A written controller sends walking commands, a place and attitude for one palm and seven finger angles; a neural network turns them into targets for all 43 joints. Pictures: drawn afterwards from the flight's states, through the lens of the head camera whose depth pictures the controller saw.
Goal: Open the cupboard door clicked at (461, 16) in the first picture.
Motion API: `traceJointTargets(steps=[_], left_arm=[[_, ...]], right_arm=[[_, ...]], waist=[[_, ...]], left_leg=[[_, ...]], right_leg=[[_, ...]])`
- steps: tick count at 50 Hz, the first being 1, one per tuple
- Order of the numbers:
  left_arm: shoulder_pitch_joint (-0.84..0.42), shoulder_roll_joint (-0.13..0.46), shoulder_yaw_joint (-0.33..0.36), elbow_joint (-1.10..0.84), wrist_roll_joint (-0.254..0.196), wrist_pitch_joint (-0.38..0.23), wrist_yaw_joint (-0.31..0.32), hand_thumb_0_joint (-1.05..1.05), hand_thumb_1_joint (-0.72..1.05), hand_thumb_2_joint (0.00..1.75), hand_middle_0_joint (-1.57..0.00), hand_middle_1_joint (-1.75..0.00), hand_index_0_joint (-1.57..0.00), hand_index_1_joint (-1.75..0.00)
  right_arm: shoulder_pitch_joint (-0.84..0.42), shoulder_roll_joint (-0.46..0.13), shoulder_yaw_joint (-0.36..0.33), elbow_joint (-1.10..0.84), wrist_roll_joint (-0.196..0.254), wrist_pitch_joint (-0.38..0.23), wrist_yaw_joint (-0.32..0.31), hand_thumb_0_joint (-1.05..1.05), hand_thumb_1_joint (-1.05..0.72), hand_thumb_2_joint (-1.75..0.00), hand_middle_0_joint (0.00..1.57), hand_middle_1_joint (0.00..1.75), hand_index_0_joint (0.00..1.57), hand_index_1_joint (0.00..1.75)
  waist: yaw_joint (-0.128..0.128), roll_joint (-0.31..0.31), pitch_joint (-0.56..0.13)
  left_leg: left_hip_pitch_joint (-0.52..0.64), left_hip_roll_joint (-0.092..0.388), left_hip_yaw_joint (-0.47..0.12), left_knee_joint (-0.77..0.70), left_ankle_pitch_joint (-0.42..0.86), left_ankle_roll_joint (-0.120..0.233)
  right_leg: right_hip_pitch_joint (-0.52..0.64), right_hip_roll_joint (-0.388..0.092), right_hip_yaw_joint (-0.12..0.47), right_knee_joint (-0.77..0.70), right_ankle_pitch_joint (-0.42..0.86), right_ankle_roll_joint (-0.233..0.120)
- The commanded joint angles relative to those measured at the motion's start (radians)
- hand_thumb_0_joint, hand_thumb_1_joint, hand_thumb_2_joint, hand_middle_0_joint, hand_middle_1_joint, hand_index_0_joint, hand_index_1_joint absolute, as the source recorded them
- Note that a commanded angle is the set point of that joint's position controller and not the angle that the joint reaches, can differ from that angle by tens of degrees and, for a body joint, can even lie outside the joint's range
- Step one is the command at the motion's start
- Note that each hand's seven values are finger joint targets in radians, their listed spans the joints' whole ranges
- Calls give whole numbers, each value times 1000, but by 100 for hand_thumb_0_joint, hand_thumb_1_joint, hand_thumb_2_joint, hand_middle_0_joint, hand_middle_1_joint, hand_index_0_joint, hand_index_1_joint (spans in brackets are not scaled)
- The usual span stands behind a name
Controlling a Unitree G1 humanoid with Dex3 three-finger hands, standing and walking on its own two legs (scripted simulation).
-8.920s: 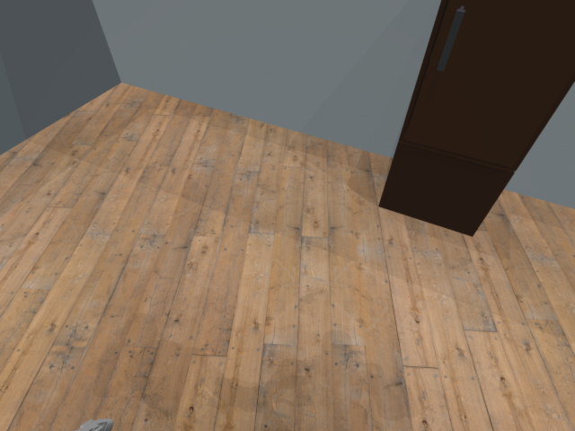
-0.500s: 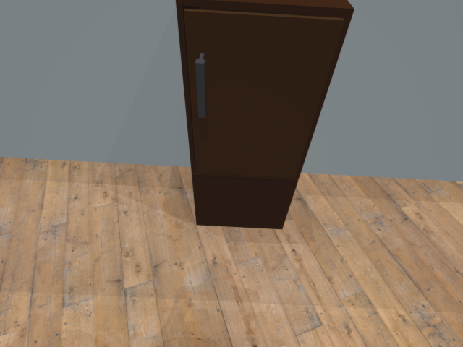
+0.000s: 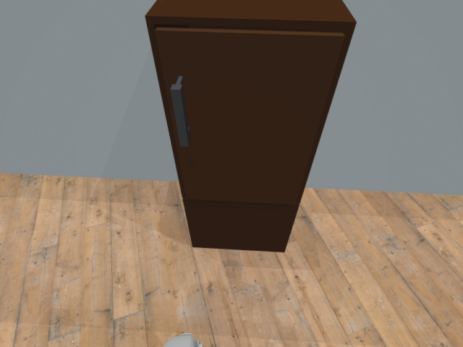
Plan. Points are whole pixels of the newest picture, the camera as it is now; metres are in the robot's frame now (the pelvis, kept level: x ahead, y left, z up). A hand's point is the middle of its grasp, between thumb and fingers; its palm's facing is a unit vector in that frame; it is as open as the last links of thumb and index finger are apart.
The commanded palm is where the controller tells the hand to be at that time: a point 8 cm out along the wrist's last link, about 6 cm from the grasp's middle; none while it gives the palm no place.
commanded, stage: take the last steps up to it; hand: left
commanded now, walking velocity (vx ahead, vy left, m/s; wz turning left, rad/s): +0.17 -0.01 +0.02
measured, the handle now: (182, 112) +0.64 +0.17 +0.05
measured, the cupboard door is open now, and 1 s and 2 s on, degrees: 0 0 0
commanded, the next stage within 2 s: come to a stop and stand still in 0.04 s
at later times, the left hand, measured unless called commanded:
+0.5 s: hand out of the picture +0.15 +0.20 -0.18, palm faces +0.02 -0.97 -0.23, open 7.4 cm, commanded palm none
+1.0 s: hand out of the picture +0.07 +0.19 -0.17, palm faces +0.08 -0.97 -0.24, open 7.4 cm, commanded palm none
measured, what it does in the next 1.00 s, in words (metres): steps on the spot: left foot, then right foot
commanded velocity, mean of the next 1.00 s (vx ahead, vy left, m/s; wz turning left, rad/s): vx -0.05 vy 0.03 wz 0.00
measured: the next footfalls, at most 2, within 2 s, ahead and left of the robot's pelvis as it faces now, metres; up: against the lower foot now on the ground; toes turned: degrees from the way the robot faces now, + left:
left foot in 0.12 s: +0.16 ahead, +0.13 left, +0.00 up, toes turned +8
right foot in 0.56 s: +0.15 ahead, -0.12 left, +0.00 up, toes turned -6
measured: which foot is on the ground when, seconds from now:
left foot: up 0.00-0.10, down 0.12-0.56, up 0.58-1.00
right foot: down 0.00-0.12, up 0.14-0.54, down 0.56-1.00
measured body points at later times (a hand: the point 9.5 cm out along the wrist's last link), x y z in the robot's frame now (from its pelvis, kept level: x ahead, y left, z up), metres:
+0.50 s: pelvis +0.09 +0.01 -0.01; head +0.11 +0.00 +0.44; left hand +0.15 +0.25 -0.16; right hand +0.14 -0.23 -0.16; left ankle +0.12 +0.12 -0.74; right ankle +0.11 -0.11 -0.72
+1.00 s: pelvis +0.04 -0.01 +0.00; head +0.06 -0.01 +0.45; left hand +0.07 +0.24 -0.15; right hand +0.09 -0.25 -0.16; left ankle +0.01 +0.13 -0.73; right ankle +0.11 -0.12 -0.74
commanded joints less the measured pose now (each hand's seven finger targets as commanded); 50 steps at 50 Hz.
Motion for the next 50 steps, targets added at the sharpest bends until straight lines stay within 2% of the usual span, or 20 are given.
traceJointTargets(steps=[1,4,5,6,7,8,10,12,23,26,27,28,29,31,33,39,44,47,49,50], left_arm=[[58,163,36,-21,3,-9,14,0,90,90,-20,-30,-20,-30],[61,139,35,-11,-3,8,14,0,90,90,-20,-30,-20,-30],[81,107,29,-16,-7,13,11,0,90,90,-20,-30,-20,-30],[111,62,22,-35,-15,14,5,0,90,90,-20,-30,-20,-30],[65,77,17,-63,-7,14,9,0,90,90,-20,-30,-20,-30],[23,71,15,-58,-8,23,14,0,90,90,-20,-30,-20,-30],[24,51,11,-29,-11,40,13,0,90,90,-20,-30,-20,-30],[70,36,8,-10,-13,67,17,0,90,90,-20,-30,-20,-30],[-32,100,35,-126,-4,104,21,0,90,90,-20,-30,-20,-30],[10,140,39,-120,1,80,25,0,90,90,-20,-30,-20,-30],[-8,209,45,-131,10,67,31,0,90,90,-20,-30,-20,-30],[-33,259,47,-142,6,62,28,0,90,90,-20,-30,-20,-30],[-37,259,50,-149,4,62,29,0,90,90,-20,-30,-20,-30],[-127,232,46,-160,2,65,31,0,90,90,-20,-30,-20,-30],[-141,224,48,-171,-1,63,30,0,90,90,-20,-30,-20,-30],[-68,234,61,-156,2,62,34,0,90,90,-20,-30,-20,-30],[-49,253,71,-142,10,67,29,0,90,90,-20,-30,-20,-30],[-83,256,69,-132,7,73,26,0,90,90,-20,-30,-20,-30],[-121,235,62,-127,0,80,25,0,90,90,-20,-30,-20,-30],[-129,206,54,-130,-6,86,24,0,90,90,-20,-30,-20,-30]], right_arm=[[-29,-7,16,-64,8,-27,11,0,-90,-90,20,30,20,30],[73,-40,13,-26,3,-41,-1,0,-90,-90,20,30,20,30],[176,-104,1,-2,-4,-50,-11,0,-90,-90,20,30,20,30],[266,-202,-19,14,-9,-49,-23,0,-90,-90,20,30,20,30],[280,-209,-15,22,-1,-36,-32,0,-90,-90,20,30,20,30],[216,-181,-6,10,1,-34,-43,0,-90,-90,20,30,20,30],[46,-95,25,-30,6,-35,-52,0,-90,-90,20,30,20,30],[-6,-85,28,-32,9,-33,-59,0,-90,-90,20,30,20,30],[-31,-158,-24,-52,2,20,-53,0,-90,-90,20,30,20,30],[-25,-127,-22,-57,13,26,-40,0,-90,-90,20,30,20,30],[-1,-67,-13,-69,22,28,-32,0,-90,-90,20,30,20,30],[-8,-39,-5,-87,23,38,-27,0,-90,-90,20,30,20,30],[-26,-51,-7,-91,19,59,-31,0,-90,-90,20,30,20,30],[-2,-64,-8,-60,14,66,-30,0,-90,-90,20,30,20,30],[28,-78,-9,-45,13,62,-24,0,-90,-90,20,30,20,30],[-3,-88,-5,-63,11,58,-16,0,-90,-90,20,30,20,30],[-1,-70,6,-74,16,47,-15,0,-90,-90,20,30,20,30],[72,-63,14,-51,16,37,-18,0,-90,-90,20,30,20,30],[146,-52,20,-18,17,32,-23,0,-90,-90,20,30,20,30],[176,-70,21,-9,16,25,-26,0,-90,-90,20,30,20,30]], waist=[[9,-141,84],[-39,-66,55],[-74,88,-15],[-86,291,-95],[-93,238,-98],[-81,200,-63],[-9,52,22],[18,50,-19],[0,159,-41],[29,47,-60],[14,-163,-58],[13,-251,-33],[29,-237,-44],[0,-198,-12],[-1,-187,-24],[50,-187,-27],[62,-205,-46],[26,-208,-54],[-12,-200,-34],[-26,-114,-19]], left_leg=[[76,-11,11,-143,-11,17],[340,-48,40,-309,70,26],[503,44,-86,-377,124,65],[634,273,-369,-464,238,168],[596,331,-437,-528,205,228],[504,323,-413,-539,261,231],[300,257,-260,-553,408,200],[287,216,-150,-531,540,184],[341,207,-118,-440,541,182],[260,110,-69,-315,280,90],[168,-5,10,-188,6,22],[132,-82,3,-81,-305,-4],[161,-77,-59,31,-377,0],[113,-80,-105,175,-292,0],[72,-81,-104,215,-222,-13],[58,-79,-94,98,-209,-32],[139,-94,-61,-90,-240,-17],[245,-103,-37,-230,-176,-1],[419,-106,-20,-402,-71,10],[464,-74,-58,-462,-81,22]], right_leg=[[-75,-284,172,-113,201,-116],[-164,-222,121,64,185,-68],[-249,-146,71,276,124,-28],[-406,-32,-16,534,-225,23],[-455,-16,61,698,-392,18],[-473,-59,117,770,-348,18],[-358,-116,168,683,-235,43],[-265,-107,157,563,-188,65],[-254,-52,108,386,-142,56],[-77,-78,127,74,141,51],[-52,-240,328,3,322,0],[-118,-383,410,-35,472,-100],[-190,-404,439,-59,431,-157],[-181,-338,399,-47,343,-165],[-124,-301,330,-30,344,-133],[-35,-317,361,-64,222,-133],[-40,-304,387,-93,102,-141],[-101,-269,362,-106,-15,-112],[-252,-219,318,-93,-164,-55],[-324,-176,286,-51,-222,-22]])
